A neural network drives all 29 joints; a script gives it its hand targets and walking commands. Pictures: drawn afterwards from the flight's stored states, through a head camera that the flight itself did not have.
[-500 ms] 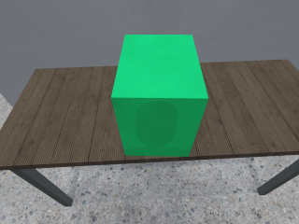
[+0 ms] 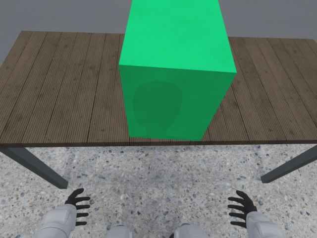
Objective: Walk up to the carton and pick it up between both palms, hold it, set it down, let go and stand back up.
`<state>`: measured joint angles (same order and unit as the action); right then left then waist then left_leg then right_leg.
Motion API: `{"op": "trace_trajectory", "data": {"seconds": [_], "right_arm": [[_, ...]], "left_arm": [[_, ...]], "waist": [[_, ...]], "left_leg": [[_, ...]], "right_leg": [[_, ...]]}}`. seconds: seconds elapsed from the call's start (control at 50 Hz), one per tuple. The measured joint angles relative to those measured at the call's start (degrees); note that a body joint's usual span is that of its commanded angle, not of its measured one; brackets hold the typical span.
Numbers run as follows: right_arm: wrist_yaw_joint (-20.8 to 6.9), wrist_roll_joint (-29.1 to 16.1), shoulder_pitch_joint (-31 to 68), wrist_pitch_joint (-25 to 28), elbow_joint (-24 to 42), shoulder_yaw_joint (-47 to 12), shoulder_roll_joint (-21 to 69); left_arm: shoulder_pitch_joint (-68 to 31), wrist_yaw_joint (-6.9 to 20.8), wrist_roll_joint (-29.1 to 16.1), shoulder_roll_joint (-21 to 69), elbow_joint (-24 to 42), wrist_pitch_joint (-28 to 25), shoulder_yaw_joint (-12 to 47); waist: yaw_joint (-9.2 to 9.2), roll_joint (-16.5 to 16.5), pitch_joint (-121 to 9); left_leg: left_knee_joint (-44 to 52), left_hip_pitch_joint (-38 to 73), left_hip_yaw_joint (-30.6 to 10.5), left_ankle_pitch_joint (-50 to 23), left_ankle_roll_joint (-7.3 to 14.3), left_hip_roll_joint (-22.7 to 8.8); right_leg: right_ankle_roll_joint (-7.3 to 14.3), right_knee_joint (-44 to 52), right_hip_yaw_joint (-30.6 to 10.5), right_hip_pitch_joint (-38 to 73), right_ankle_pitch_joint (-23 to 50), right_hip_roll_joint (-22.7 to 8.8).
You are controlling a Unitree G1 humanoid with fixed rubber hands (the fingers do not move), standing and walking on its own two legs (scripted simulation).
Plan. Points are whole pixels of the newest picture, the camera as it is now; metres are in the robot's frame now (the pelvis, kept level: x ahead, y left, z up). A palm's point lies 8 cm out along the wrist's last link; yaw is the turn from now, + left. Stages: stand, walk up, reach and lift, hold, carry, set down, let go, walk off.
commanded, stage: reach and lift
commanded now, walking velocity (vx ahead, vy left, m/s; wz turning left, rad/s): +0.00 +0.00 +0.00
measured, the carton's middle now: (170, 71) +0.53 -0.01 +0.07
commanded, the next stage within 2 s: none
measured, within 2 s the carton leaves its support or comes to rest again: neither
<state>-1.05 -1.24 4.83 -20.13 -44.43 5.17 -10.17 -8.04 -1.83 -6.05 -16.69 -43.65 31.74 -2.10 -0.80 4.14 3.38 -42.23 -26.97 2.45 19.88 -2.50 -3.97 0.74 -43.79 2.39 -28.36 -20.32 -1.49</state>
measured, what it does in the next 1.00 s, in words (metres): stands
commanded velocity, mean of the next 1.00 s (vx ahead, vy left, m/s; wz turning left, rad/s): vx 0.00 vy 0.00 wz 0.00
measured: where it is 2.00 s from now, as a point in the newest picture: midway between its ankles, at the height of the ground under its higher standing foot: outside the picture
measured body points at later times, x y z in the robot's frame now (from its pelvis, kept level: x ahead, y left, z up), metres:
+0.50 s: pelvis -0.02 +0.00 +0.01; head +0.05 +0.01 +0.45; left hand +0.22 +0.23 -0.07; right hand +0.20 -0.22 -0.07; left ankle +0.01 +0.15 -0.71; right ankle +0.02 -0.11 -0.71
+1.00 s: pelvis -0.01 -0.01 +0.03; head +0.03 +0.00 +0.48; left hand +0.17 +0.22 -0.03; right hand +0.17 -0.20 -0.03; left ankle +0.01 +0.15 -0.71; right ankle +0.02 -0.11 -0.71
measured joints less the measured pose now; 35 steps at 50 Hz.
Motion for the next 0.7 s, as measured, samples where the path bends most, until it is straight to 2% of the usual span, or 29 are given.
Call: {"op": "trace_trajectory", "data": {"seconds": [0.04,0.08,0.14,0.18,0.24,0.28,0.34,0.38,0.44,0.5,0.58,0.64,0.7], "right_arm": [[0.0,-6.1,4.5,-2.0,1.2,-5.7,-2.9],[0.2,-11.3,7.7,-4.1,-0.1,-10.3,-3.5],[2.0,-17.0,5.2,-6.4,0.9,-13.4,-1.8],[4.0,-17.8,0.7,-6.1,2.7,-13.9,-0.7],[5.4,-14.6,-5.7,-4.6,4.9,-12.4,0.0],[5.0,-11.2,-9.6,-3.3,8.9,-10.2,0.1],[2.9,-5.6,-14.0,-0.4,15.9,-6.3,1.0],[1.1,-2.5,-14.1,1.1,19.2,-3.6,2.0],[-0.6,-0.6,-10.6,2.1,21.3,-0.7,2.7],[-0.9,-1.5,-6.3,1.5,20.6,-1.0,2.3],[0.6,-6.3,-4.0,0.1,18.6,-6.4,1.2],[2.6,-9.3,-7.2,-0.5,19.4,-10.3,0.3],[5.4,-8.8,-13.0,0.5,21.5,-11.3,-0.2]], "left_arm": [[-4.1,0.8,2.7,0.7,6.2,4.8,-2.3],[-5.3,2.7,5.7,2.8,9.6,8.5,-4.0],[0.8,6.7,10.2,8.1,16.8,15.0,-5.2],[8.0,8.7,11.3,10.9,23.1,18.9,-3.8],[17.1,9.2,12.0,12.9,29.4,21.1,-1.4],[20.4,8.2,12.7,12.6,31.6,20.0,-1.3],[20.8,5.5,12.5,9.6,31.5,14.8,-2.4],[18.6,3.6,10.2,6.5,29.8,10.3,-2.6],[12.7,1.3,5.3,2.8,26.8,5.3,-2.0],[5.7,0.6,1.6,2.0,24.2,3.1,-1.0],[1.2,2.6,1.3,5.3,22.3,2.9,-1.0],[6.1,4.5,3.1,9.1,26.2,5.4,-1.5],[14.1,5.7,4.5,11.5,30.2,7.4,-1.4]], "waist": [[-0.45,0.1,-2.7],[-1.65,-0.7,-4.0],[-1.99,-2.6,-4.4],[-2.19,-3.8,-4.3],[-2.07,-4.6,-1.4],[-1.22,-4.5,1.9],[0.79,-3.7,4.9],[1.52,-3.1,4.7],[1.02,-2.6,2.2],[0.26,-2.6,-1.7],[-0.49,-3.2,-3.3],[-0.59,-4.2,-2.4],[-0.24,-4.3,-0.8]], "left_leg": [[-1.4,-2.6,-0.7,0.3,-0.2,0.0],[-0.9,-1.6,-1.5,0.3,0.2,0.1],[4.3,5.5,-1.5,-1.3,0.4,-0.4],[7.2,9.9,-1.3,-1.6,0.3,-0.7],[8.5,13.0,-1.0,-1.7,0.2,-0.7],[8.7,13.1,-1.0,-2.2,0.3,-0.6],[8.9,10.2,-0.6,-3.7,0.2,-0.5],[8.3,6.7,-0.1,-4.5,0.0,-0.6],[6.7,1.9,0.2,-4.8,-0.1,-0.9],[5.7,-0.7,0.3,-4.7,-0.4,-0.9],[9.0,4.3,0.8,-5.6,-0.6,-0.8],[14.8,12.6,1.1,-7.8,-0.9,-1.0],[19.3,19.2,1.7,-8.0,-1.0,-0.7]], "right_leg": [[-0.1,-0.5,0.6,-1.9,0.0,0.0],[0.2,1.5,1.2,0.0,3.3,0.0],[-0.3,8.0,1.0,7.8,3.0,1.0],[-0.7,11.8,0.6,12.3,3.7,1.6],[-0.9,13.6,0.3,15.5,4.5,1.6],[-0.9,13.5,0.3,15.5,4.9,1.5],[-0.6,12.3,0.0,11.8,5.7,1.3],[-0.3,10.8,-0.4,7.6,6.2,1.4],[0.0,8.4,-0.7,2.3,6.3,1.5],[0.2,6.9,-0.7,-0.6,5.9,1.4],[0.2,9.7,-0.9,3.8,7.3,1.4],[0.5,14.6,-1.4,11.4,7.7,2.0],[0.5,17.9,-1.9,17.2,8.4,2.0]]}}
